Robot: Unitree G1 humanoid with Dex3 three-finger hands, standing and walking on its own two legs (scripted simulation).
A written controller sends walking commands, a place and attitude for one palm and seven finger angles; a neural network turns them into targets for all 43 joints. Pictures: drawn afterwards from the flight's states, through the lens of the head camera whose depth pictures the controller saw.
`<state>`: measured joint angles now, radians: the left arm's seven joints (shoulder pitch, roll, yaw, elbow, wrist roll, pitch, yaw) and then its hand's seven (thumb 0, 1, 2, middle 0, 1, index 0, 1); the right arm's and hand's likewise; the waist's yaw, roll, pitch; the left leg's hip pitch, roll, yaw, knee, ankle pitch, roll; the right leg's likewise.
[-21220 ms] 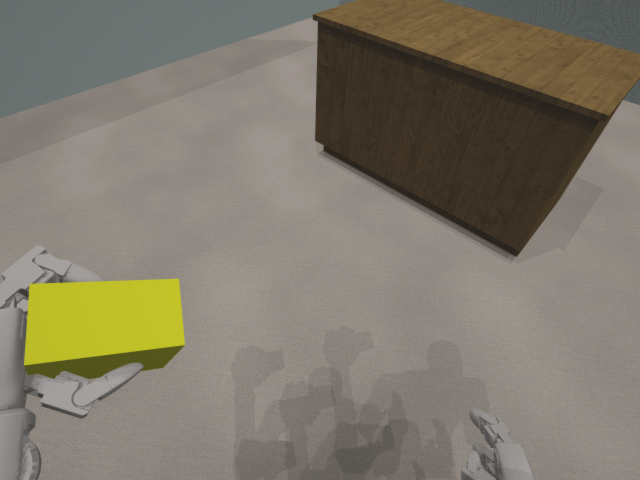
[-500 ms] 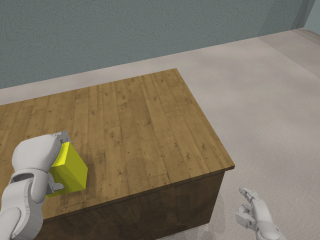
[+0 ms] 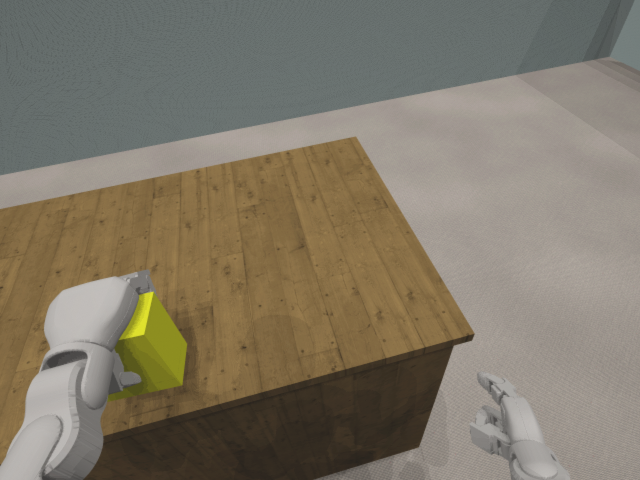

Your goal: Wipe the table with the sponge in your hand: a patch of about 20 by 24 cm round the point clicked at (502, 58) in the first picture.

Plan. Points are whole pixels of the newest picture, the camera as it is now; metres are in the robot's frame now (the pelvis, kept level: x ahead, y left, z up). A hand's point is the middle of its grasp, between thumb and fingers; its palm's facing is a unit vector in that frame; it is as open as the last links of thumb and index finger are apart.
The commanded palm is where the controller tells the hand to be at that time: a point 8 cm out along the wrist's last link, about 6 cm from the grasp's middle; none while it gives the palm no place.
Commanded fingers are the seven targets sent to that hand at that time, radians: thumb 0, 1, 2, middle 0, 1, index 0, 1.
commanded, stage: move the sponge above the wiping area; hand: left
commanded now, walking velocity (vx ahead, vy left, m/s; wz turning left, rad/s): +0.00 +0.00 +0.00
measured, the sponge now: (134, 356) +0.22 +0.29 +0.04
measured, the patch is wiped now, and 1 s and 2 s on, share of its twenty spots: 0.00 0.00 0.00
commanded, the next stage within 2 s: lower the sponge onto the table in 1.28 s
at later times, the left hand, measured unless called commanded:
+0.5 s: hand (130, 334) +0.24 +0.29 +0.07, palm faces -0.04 -0.09 -1.00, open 10.3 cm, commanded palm +0.22 +0.29 +0.13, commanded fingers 0.00 0.10 1.30 -1.20 -1.60 -1.20 -1.60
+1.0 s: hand (133, 334) +0.24 +0.29 +0.07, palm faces +0.00 -0.08 -1.00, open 10.3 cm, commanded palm +0.21 +0.28 +0.13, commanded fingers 0.00 0.10 1.30 -1.20 -1.60 -1.20 -1.60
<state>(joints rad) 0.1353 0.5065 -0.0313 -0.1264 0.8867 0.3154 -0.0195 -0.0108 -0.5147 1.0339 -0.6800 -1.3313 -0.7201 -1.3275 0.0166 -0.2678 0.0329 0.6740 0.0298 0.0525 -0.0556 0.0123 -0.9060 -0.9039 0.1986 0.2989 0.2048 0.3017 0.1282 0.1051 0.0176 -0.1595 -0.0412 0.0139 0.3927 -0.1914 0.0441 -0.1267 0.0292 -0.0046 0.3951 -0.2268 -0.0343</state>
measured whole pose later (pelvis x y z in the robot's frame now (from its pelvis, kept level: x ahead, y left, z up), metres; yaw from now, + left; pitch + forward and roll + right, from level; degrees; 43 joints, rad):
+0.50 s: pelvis +0.00 +0.00 +0.00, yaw +0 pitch -2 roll +0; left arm 0.10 0.48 -0.05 -0.04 0.91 0.29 0.03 -0.01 -0.51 1.03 -0.68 -1.33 -0.72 -1.33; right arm 0.03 -0.26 0.03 0.69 0.03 0.05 -0.06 0.01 -0.91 -0.90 0.20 0.30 0.20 0.30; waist 0.12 0.09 0.01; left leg -0.17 -0.04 0.01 0.40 -0.19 0.05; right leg -0.14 0.03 0.00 0.39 -0.23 -0.03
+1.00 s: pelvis +0.00 +0.00 +0.00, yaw +0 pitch -2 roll +0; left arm 0.12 0.47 -0.05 -0.04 0.92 0.31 0.07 -0.01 -0.51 1.04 -0.68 -1.33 -0.72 -1.32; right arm 0.03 -0.26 0.01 0.69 0.04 0.06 -0.05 0.01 -0.91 -0.90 0.20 0.30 0.20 0.30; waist 0.12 0.10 0.00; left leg -0.17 -0.04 0.02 0.41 -0.20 0.04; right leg -0.14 0.04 0.00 0.40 -0.23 -0.04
